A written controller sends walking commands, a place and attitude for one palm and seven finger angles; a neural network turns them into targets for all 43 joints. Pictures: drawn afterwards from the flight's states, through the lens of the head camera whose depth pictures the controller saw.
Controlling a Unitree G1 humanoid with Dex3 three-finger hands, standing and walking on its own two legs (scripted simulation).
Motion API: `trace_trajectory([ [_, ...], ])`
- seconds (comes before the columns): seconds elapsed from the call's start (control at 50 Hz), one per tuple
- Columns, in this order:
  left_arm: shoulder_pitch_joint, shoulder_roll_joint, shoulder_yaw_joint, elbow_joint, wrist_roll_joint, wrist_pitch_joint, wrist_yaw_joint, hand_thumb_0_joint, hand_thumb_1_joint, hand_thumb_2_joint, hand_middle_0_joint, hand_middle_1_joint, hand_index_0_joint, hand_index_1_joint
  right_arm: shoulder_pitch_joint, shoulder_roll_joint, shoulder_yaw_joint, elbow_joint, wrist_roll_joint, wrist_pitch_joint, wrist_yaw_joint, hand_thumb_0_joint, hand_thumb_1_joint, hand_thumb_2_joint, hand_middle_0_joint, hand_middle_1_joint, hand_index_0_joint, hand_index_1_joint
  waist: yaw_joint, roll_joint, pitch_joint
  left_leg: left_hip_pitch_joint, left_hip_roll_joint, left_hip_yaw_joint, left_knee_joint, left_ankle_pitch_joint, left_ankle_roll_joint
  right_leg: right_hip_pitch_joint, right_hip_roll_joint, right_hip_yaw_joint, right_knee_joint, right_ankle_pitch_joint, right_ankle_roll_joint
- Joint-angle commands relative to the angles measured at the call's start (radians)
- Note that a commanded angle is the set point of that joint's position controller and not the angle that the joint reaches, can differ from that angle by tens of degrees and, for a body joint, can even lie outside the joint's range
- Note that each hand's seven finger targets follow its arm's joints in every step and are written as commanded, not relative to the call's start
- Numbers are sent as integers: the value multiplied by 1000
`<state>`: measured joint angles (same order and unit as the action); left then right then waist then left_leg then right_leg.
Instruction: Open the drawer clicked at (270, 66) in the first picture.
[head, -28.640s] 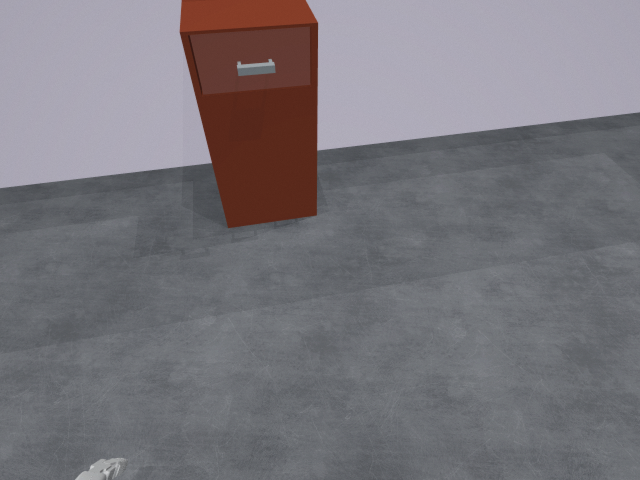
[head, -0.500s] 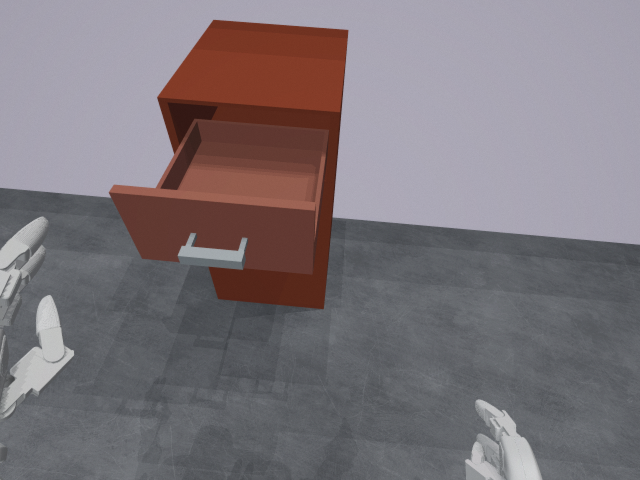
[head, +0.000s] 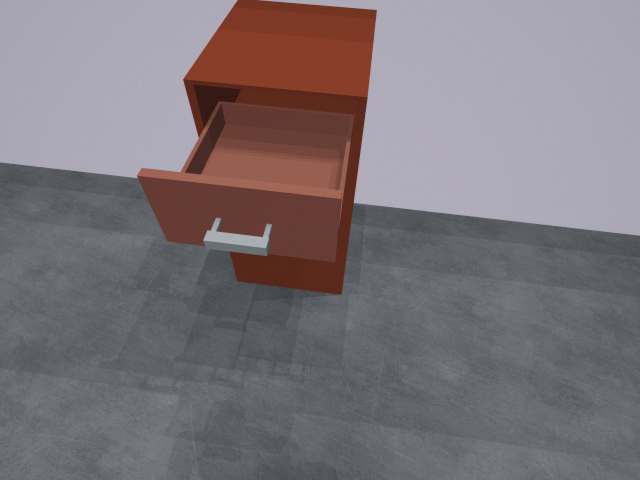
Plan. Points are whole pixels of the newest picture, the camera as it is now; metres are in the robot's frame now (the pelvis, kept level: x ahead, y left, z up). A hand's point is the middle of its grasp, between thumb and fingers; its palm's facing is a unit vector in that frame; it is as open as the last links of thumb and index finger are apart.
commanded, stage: let the arm hang, fingers relaxed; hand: left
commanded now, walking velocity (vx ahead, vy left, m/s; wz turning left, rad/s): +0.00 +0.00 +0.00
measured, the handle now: (240, 234) +0.51 +0.18 -0.07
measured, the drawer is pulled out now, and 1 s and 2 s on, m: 0.29 0.29 0.29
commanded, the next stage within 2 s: look to check the result in 0.60 s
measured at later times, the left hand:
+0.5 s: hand out of the picture +0.00 +0.16 -0.18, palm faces -0.02 -0.98 -0.19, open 7.3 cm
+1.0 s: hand out of the picture -0.01 +0.14 -0.17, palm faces -0.01 -0.98 -0.17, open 7.4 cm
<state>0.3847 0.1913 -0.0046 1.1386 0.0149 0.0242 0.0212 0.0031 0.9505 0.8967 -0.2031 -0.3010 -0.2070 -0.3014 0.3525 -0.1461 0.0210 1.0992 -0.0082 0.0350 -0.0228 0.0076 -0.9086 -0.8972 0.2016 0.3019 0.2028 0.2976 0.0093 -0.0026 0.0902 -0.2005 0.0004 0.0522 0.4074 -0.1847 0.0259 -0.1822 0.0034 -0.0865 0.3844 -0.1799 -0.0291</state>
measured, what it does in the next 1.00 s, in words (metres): stands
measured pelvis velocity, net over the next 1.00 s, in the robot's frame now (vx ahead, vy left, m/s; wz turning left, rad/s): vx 0.02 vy -0.02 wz -0.02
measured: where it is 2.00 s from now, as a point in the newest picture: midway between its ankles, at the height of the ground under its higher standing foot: outside the picture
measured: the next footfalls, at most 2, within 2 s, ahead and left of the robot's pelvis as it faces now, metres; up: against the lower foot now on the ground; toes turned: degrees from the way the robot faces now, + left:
none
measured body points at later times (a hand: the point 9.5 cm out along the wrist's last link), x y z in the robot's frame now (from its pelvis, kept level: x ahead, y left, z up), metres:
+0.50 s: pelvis +0.00 +0.00 +0.00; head +0.01 -0.01 +0.45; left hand +0.00 +0.21 -0.16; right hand -0.03 -0.19 -0.17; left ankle +0.02 +0.10 -0.74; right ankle +0.02 -0.10 -0.74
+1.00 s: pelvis +0.02 -0.02 +0.00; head +0.04 -0.03 +0.45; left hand -0.01 +0.19 -0.16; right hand -0.03 -0.21 -0.17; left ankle +0.02 +0.10 -0.74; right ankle +0.02 -0.10 -0.74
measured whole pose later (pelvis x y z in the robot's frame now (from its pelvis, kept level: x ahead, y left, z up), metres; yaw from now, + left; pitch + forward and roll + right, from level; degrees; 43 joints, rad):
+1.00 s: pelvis +0.02 -0.02 +0.00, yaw -1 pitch -2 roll +0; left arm 0.30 0.10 -0.01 1.16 0.01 -0.01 0.04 0.00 0.90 0.90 -0.20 -0.30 -0.20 -0.30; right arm 0.32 -0.11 0.01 1.13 -0.01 0.01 -0.04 0.00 -0.91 -0.90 0.20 0.30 0.20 0.30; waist -0.01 0.02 0.08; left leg -0.16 0.02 0.07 0.38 -0.20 0.00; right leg -0.16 0.02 -0.07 0.39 -0.21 -0.05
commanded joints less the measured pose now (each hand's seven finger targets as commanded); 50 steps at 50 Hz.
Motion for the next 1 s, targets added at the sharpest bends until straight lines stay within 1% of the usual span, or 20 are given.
trace_trajectory([
  [0.0, 30, 65, 5, -16, -5, -31, 15, 0, 900, 900, -200, -300, -200, -300, 71, -79, -17, -13, 1, -27, -8, 0, -900, -900, 200, 300, 200, 300, -17, 40, 9, -19, 103, -125, -121, -113, 19, -31, -96, 118, -82, -86, -21],
  [0.06, 50, 54, 2, 3, -6, -30, 20, 0, 900, 900, -200, -300, -200, -300, 84, -66, -19, 2, 1, -25, -9, 0, -900, -900, 200, 300, 200, 300, -15, 8, 33, -27, 103, -124, -125, -127, 21, -48, -96, 120, -82, -116, -22],
  [0.12, 59, 41, 3, 9, -6, -28, 23, 0, 900, 900, -200, -300, -200, -300, 102, -57, -19, 14, -1, -24, -10, 0, -900, -900, 200, 300, 200, 300, -17, 16, 34, -35, 103, -129, -133, -150, 22, -54, -90, 122, -70, -129, -20],
  [0.24, 57, 26, 8, 6, -5, -35, 28, 0, 900, 900, -200, -300, -200, -300, 106, -32, -18, 21, 1, -31, -11, 0, -900, -900, 200, 300, 200, 300, -13, -4, 19, -8, 99, -109, -114, -65, 22, -51, -95, 123, -60, -66, -20],
  [0.28, 39, 21, 9, 1, -4, -35, 29, 0, 900, 900, -200, -300, -200, -300, 109, -25, -18, 23, -2, -32, -12, 0, -900, -900, 200, 300, 200, 300, -18, 14, 36, -20, 100, -109, -116, -54, 21, -46, -96, 124, -59, -50, -20],
  [0.34, 37, 19, 10, -4, -3, -36, 30, 0, 900, 900, -200, -300, -200, -300, 97, -17, -20, 21, -1, -29, -11, 0, -900, -900, 200, 300, 200, 300, -14, 3, 73, -30, 94, -102, -115, -78, 19, -74, -94, 128, -75, -85, -21],
  [0.36, 28, 16, 10, -7, -3, -35, 30, 0, 900, 900, -200, -300, -200, -300, 99, -19, -21, 20, -4, -27, -11, 0, -900, -900, 200, 300, 200, 300, -19, 19, 84, -36, 93, -100, -116, -96, 17, -81, -93, 133, -77, -103, -21],
  [0.4, 20, 20, 13, -12, -2, -35, 29, 0, 900, 900, -200, -300, -200, -300, 100, -15, -22, 18, -5, -27, -10, 0, -900, -900, 200, 300, 200, 300, -19, 28, 77, -41, 90, -99, -116, -101, 16, -73, -94, 137, -78, -101, -20],
  [0.44, 23, 21, 15, -12, -2, -38, 29, 0, 900, 900, -200, -300, -200, -300, 99, -14, -23, 14, -2, -28, -10, 0, -900, -900, 200, 300, 200, 300, -17, 4, 48, -19, 92, -92, -102, -69, 17, -59, -94, 140, -81, -77, -20],
  [0.52, 12, 18, 15, -15, -4, -40, 26, 0, 900, 900, -200, -300, -200, -300, 92, -15, -23, 14, -4, -31, -12, 0, -900, -900, 200, 300, 200, 300, -21, 19, 34, -1, 91, -87, -95, -26, 14, -47, -99, 141, -78, -34, -21],
  [0.54, 21, 16, 13, -18, -5, -43, 27, 0, 900, 900, -200, -300, -200, -300, 89, -17, -25, 10, -2, -32, -13, 0, -900, -900, 200, 300, 200, 300, -19, 14, 9, 20, 96, -85, -93, -9, 15, -40, -95, 142, -78, -15, -21],
  [0.58, 10, 18, 13, -15, -5, -42, 27, 0, 900, 900, -200, -300, -200, -300, 86, -18, -24, 13, -3, -33, -13, 0, -900, -900, 200, 300, 200, 300, -21, 18, 24, 13, 96, -83, -96, -3, 13, -36, -99, 142, -77, -3, -21],
  [0.64, 14, 18, 12, -12, -5, -45, 27, 0, 900, 900, -200, -300, -200, -300, 83, -21, -23, 18, -1, -32, -13, 0, -900, -900, 200, 300, 200, 300, -21, -8, 21, 27, 95, -81, -87, 17, 12, -36, -99, 143, -83, 13, -22],
  [0.66, 10, 18, 10, -10, -5, -44, 26, 0, 900, 900, -200, -300, -200, -300, 81, -23, -23, 20, -2, -31, -13, 0, -900, -900, 200, 300, 200, 300, -22, 11, 35, 23, 95, -77, -88, 11, 10, -40, -102, 142, -87, 3, -21],
  [0.72, 9, 19, 11, -8, -6, -44, 26, 0, 900, 900, -200, -300, -200, -300, 83, -25, -21, 24, -2, -32, -14, 0, -900, -900, 200, 300, 200, 300, -23, 5, 22, 26, 95, -80, -90, 13, 9, -27, -101, 144, -86, 4, -22],
  [0.78, 11, 17, 11, -2, -7, -44, 27, 0, 900, 900, -200, -300, -200, -300, 78, -28, -20, 26, -1, -32, -16, 0, -900, -900, 200, 300, 200, 300, -23, 32, 17, 39, 99, -77, -90, 30, 9, -26, -102, 143, -84, 23, -23],
  [0.84, 13, 15, 12, -1, -6, -45, 27, 0, 900, 900, -200, -300, -200, -300, 78, -29, -20, 25, 1, -33, -16, 0, -900, -900, 200, 300, 200, 300, -23, 1, 11, 49, 102, -76, -89, 40, 9, -24, -100, 139, -84, 36, -23],
  [0.9, 11, 14, 12, 3, -6, -43, 27, 0, 900, 900, -200, -300, -200, -300, 80, -27, -20, 29, -1, -31, -16, 0, -900, -900, 200, 300, 200, 300, -24, 25, 22, 38, 99, -76, -93, 16, 8, -23, -102, 144, -93, 3, -23],
  [0.94, 19, 11, 12, 3, -6, -45, 28, 0, 900, 900, -200, -300, -200, -300, 74, -26, -21, 26, 0, -31, -16, 0, -900, -900, 200, 300, 200, 300, -22, 4, 22, 49, 100, -75, -88, 27, 8, -33, -100, 143, -94, 15, -24],
  [0.98, 14, 11, 12, 2, -6, -46, 28, 0, 900, 900, -200, -300, -200, -300, 80, -25, -20, 29, -1, -31, -17, 0, -900, -900, 200, 300, 200, 300, -25, 13, 12, 50, 101, -74, -87, 31, 8, -18, -102, 146, -95, 22, -24],
])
